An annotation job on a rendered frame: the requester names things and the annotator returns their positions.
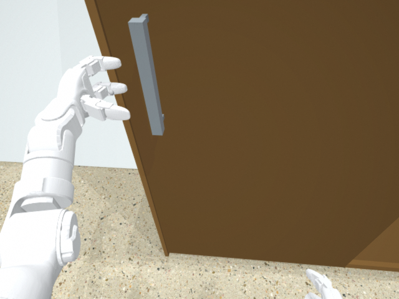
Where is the handle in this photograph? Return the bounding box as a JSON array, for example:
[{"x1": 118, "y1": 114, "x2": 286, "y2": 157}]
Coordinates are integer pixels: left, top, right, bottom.
[{"x1": 128, "y1": 14, "x2": 165, "y2": 136}]

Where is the left robot upper arm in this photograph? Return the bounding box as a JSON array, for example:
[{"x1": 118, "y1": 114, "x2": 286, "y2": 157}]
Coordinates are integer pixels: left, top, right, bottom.
[{"x1": 0, "y1": 209, "x2": 81, "y2": 299}]

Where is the left robot forearm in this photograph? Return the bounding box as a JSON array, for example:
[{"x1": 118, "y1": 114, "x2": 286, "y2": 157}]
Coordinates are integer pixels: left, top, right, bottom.
[{"x1": 0, "y1": 97, "x2": 85, "y2": 266}]

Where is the wardrobe door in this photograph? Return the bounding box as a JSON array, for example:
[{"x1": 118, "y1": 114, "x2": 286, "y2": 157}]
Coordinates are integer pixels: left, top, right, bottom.
[
  {"x1": 96, "y1": 0, "x2": 399, "y2": 267},
  {"x1": 354, "y1": 218, "x2": 399, "y2": 263}
]

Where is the right robot hand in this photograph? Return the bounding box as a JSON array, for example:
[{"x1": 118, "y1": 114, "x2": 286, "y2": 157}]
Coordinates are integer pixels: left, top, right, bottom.
[{"x1": 304, "y1": 269, "x2": 343, "y2": 299}]

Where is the left robot hand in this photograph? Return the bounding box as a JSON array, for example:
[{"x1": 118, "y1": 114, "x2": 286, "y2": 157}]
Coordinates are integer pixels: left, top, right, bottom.
[{"x1": 57, "y1": 55, "x2": 130, "y2": 121}]

